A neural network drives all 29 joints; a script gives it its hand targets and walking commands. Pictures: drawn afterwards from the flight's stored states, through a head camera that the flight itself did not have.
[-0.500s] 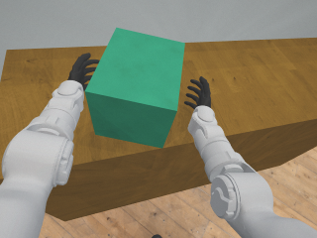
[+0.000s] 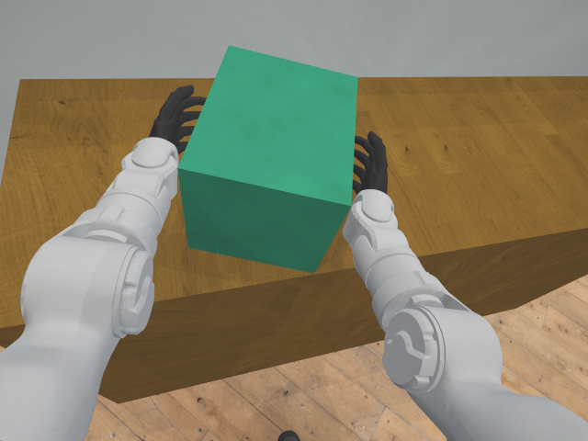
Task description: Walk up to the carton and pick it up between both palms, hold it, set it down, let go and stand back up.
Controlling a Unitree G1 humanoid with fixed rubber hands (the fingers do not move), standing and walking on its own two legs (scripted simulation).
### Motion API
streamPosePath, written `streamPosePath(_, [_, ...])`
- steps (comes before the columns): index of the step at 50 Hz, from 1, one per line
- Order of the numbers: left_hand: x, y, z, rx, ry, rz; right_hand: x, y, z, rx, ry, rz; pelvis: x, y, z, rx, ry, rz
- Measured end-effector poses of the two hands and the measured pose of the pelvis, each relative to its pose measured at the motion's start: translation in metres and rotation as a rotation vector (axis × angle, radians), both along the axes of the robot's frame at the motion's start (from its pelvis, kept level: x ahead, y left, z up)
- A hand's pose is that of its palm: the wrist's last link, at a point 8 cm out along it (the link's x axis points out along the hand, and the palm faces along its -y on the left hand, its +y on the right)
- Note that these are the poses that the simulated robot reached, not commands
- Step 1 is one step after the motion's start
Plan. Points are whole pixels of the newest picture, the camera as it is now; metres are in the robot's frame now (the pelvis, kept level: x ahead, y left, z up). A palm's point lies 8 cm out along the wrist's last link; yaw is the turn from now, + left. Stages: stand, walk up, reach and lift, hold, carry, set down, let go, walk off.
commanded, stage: reach and lift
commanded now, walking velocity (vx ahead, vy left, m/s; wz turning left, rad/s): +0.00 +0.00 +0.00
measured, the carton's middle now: (272, 162) +0.49 -0.05 +0.06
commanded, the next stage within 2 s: none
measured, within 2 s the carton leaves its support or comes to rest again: neither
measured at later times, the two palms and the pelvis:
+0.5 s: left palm (164, 150) +0.50 +0.09 +0.08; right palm (368, 200) +0.41 -0.18 +0.07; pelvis +0.04 -0.01 +0.02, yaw +2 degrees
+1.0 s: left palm (165, 149) +0.50 +0.09 +0.08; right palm (366, 201) +0.41 -0.17 +0.07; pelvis +0.03 -0.01 +0.02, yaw +3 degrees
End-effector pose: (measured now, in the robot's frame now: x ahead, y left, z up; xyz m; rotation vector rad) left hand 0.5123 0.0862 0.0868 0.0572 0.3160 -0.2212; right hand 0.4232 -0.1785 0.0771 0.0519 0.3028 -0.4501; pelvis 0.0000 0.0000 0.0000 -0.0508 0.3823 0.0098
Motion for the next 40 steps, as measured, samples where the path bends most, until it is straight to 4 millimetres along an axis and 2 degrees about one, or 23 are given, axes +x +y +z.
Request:
streamPosePath(9, [-0.005, 0.001, -0.002, -0.005, -0.014, 0.001, -0.005, 0.002, -0.006, -0.009, -0.056, 0.008, 0.003, 0.000, 0.008, 0.014, -0.047, 0.014])
streamPosePath(26, [-0.008, 0.003, -0.003, -0.009, -0.024, -0.002, -0.009, 0.002, -0.011, -0.030, -0.090, 0.044, 0.037, -0.007, 0.021, 0.025, -0.160, 0.032])
streamPosePath(40, [-0.008, 0.003, -0.005, -0.022, -0.023, 0.001, -0.009, 0.005, -0.010, -0.060, -0.092, 0.016, 0.033, -0.007, 0.022, 0.024, -0.158, 0.046])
